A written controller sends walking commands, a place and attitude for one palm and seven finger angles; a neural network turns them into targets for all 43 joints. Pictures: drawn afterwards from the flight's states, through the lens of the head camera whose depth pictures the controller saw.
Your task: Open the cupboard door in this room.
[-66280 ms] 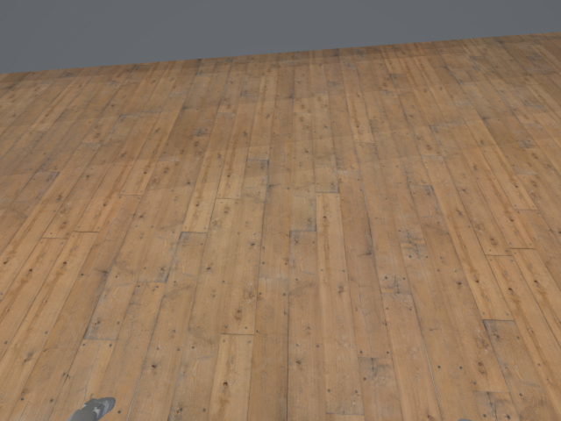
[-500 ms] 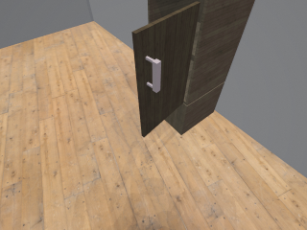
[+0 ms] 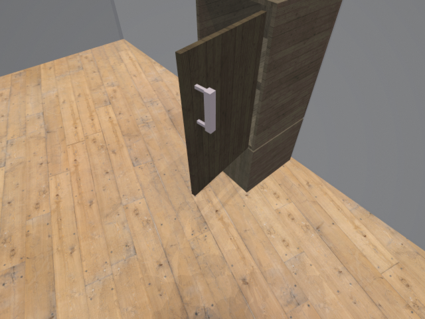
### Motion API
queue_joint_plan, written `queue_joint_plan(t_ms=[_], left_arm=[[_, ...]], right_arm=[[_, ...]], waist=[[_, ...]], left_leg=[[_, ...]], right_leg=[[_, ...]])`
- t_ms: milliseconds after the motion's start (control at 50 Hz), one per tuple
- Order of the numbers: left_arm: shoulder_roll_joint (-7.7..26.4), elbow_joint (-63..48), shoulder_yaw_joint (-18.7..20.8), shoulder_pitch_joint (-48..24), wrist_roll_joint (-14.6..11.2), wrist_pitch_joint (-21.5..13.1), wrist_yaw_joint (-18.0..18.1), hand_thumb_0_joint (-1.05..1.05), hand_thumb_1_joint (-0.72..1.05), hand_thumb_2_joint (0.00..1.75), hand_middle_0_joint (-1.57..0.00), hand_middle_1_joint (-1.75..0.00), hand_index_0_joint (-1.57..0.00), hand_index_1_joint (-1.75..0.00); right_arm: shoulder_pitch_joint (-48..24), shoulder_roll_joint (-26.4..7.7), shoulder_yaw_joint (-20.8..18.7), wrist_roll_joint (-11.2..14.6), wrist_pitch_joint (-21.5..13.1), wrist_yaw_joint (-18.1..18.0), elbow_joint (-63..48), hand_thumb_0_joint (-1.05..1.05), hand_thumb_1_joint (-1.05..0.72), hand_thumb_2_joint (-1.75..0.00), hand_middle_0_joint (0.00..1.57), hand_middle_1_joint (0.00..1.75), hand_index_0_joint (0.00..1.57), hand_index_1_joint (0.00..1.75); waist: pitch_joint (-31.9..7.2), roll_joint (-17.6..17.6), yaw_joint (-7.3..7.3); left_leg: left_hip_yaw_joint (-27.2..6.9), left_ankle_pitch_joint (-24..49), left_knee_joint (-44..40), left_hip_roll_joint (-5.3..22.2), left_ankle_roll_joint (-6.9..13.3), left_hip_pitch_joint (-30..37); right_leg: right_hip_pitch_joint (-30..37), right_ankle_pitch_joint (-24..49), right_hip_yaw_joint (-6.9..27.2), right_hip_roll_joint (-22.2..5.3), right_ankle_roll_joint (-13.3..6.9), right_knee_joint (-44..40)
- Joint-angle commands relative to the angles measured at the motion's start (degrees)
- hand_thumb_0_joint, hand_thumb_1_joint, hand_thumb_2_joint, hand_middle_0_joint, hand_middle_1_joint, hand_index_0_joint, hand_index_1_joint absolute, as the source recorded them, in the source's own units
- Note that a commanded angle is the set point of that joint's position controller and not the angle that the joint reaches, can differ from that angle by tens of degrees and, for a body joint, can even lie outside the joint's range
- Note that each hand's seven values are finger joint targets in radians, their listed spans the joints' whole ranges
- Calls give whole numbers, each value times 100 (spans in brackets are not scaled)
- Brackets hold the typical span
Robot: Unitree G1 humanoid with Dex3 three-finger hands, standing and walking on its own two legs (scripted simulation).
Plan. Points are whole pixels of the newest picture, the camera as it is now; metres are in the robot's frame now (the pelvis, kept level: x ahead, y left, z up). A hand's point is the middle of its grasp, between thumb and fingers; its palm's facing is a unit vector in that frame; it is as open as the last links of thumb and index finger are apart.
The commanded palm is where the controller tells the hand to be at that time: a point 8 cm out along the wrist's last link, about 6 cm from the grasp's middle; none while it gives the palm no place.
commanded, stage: look to check the result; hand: left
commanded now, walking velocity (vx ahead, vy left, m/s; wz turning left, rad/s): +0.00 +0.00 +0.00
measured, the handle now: (204, 109) +0.65 +0.05 +0.03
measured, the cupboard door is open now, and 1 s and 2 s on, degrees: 99 99 99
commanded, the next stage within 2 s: stand and wait in 0.54 s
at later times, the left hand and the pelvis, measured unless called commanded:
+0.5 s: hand out of the picture +0.04 +0.20 -0.17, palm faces +0.00 -0.96 -0.28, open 7.4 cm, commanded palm none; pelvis +0.01 -0.01 +0.00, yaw +0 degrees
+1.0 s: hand out of the picture +0.08 +0.20 -0.16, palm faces -0.01 -0.95 -0.30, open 7.4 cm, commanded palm none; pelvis +0.03 -0.03 +0.00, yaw +0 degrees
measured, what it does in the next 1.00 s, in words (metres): stands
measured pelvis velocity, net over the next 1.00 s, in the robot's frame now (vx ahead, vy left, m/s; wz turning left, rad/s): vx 0.03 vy -0.03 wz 0.00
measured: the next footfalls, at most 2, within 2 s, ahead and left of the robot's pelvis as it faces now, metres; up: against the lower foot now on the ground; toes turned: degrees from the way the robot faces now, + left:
none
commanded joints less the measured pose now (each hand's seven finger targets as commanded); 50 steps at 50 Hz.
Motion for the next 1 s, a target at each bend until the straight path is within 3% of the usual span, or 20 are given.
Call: queue_joint_plan(t_ms=[0,60,200,340,480,520,980], left_arm=[[869,-148,149,275,3,-104,81,0,90,90,-20,-30,-20,-30],[884,-153,147,222,-6,-106,77,0,90,90,-20,-30,-20,-30],[1025,-169,169,143,-3,-144,75,0,90,90,-20,-30,-20,-30],[1124,-154,156,25,-6,-138,62,0,90,90,-20,-30,-20,-30],[1259,-179,173,-94,-12,-178,59,0,90,90,-20,-30,-20,-30],[1300,-185,167,-148,-9,-174,59,0,90,90,-20,-30,-20,-30],[1533,-272,196,-374,-26,-209,68,0,90,90,-20,-30,-20,-30]], right_arm=[[183,-710,-153,29,-93,-66,-194,0,-90,-90,20,30,20,30],[150,-725,-149,17,-100,-67,-182,0,-90,-90,20,30,20,30],[22,-884,-179,40,-108,-69,-216,0,-90,-90,20,30,20,30],[-128,-962,-179,26,-88,-53,-217,0,-90,-90,20,30,20,30],[-300,-1114,-181,31,-122,-55,-239,0,-90,-90,20,30,20,30],[-335,-1156,-184,34,-107,-52,-244,0,-90,-90,20,30,20,30],[-509,-1387,-177,32,-120,-61,-289,0,-90,-90,20,30,20,30]], waist=[[148,-72,61],[60,18,47],[-21,-126,47],[53,-102,34],[-187,-86,41],[-78,-149,32],[-338,-176,35]], left_leg=[[-743,-114,-499,694,5,35],[-763,-39,-494,698,2,95],[-720,217,-437,735,2,239],[-713,74,-463,732,-20,249],[-718,498,-441,773,-23,413],[-712,414,-451,778,-34,382],[-649,894,-431,806,-78,594]], right_leg=[[-352,-112,620,-553,-211,-611],[-289,-45,648,-569,-223,-611],[-240,150,661,-583,-231,-686],[-288,-9,708,-607,-229,-791],[-63,609,726,-635,-232,-755],[-124,513,710,-636,-227,-801],[271,1500,721,-677,-187,-813]])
